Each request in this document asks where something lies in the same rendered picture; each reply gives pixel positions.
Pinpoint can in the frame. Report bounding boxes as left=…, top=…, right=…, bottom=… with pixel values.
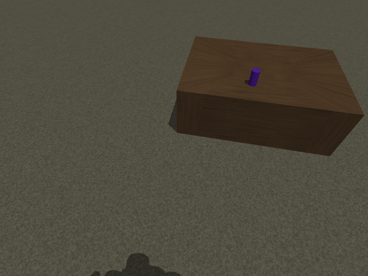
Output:
left=248, top=68, right=260, bottom=86

